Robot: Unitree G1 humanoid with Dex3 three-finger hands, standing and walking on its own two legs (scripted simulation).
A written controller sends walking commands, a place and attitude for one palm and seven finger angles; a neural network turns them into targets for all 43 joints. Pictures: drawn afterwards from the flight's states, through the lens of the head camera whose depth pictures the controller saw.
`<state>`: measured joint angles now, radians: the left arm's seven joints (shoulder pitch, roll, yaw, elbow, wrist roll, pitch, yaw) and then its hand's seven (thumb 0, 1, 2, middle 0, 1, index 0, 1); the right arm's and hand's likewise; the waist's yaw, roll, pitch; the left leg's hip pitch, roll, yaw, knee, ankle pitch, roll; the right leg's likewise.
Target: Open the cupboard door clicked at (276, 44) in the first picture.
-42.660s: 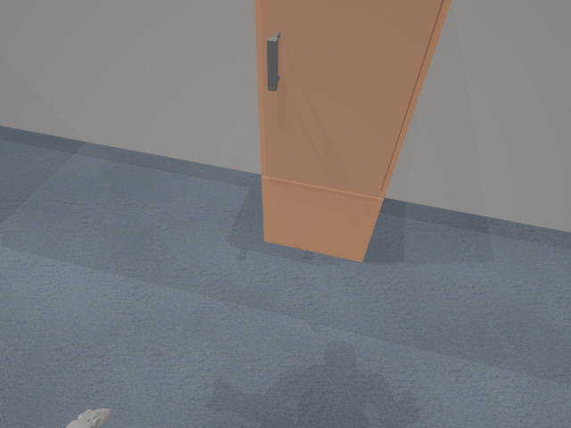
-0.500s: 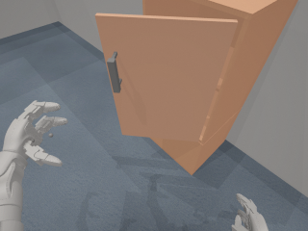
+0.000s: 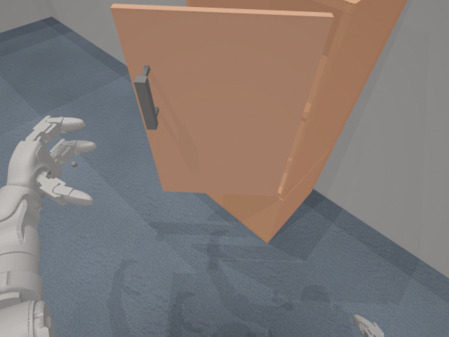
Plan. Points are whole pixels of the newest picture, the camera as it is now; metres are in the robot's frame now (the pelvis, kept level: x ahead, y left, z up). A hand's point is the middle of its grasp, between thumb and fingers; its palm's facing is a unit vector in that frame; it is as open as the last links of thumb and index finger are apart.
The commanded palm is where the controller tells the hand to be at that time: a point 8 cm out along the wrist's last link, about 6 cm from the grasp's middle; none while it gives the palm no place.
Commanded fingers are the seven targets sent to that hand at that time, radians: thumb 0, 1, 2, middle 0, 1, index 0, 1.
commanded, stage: move the hooked fingers beside the handle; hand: left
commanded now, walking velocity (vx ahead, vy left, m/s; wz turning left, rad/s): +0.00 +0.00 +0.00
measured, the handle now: (149, 98) +0.57 +0.18 +0.09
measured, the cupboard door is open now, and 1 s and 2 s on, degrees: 40 40 40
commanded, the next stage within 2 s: slide the fingers in behind the handle in 1.78 s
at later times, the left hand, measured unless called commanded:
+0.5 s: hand (94, 132) +0.45 +0.26 +0.11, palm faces +0.00 -1.00 +0.01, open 14.0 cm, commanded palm +0.43 +0.31 +0.10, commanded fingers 0.00 -0.50 0.30 -0.30 -1.20 -0.30 -1.20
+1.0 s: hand (111, 105) +0.53 +0.25 +0.11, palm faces -0.01 -1.00 +0.02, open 14.0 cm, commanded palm +0.51 +0.30 +0.10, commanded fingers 0.00 -0.50 0.30 -0.30 -1.20 -0.30 -1.20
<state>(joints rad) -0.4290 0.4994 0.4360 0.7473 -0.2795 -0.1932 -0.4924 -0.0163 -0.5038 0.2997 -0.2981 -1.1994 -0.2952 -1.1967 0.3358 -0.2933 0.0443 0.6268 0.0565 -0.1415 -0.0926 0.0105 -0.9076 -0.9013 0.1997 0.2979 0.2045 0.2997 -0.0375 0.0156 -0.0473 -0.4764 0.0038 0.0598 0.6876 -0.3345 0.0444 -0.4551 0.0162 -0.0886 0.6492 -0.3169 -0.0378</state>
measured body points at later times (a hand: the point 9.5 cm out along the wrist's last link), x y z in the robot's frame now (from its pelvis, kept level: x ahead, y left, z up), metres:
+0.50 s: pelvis +0.00 +0.01 -0.01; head +0.07 +0.02 +0.44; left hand +0.44 +0.31 +0.11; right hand +0.05 -0.26 -0.11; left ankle +0.01 +0.09 -0.72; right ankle +0.01 -0.10 -0.72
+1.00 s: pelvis +0.00 +0.01 -0.02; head +0.12 +0.03 +0.41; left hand +0.52 +0.30 +0.11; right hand -0.03 -0.26 -0.12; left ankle +0.01 +0.09 -0.72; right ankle +0.01 -0.10 -0.72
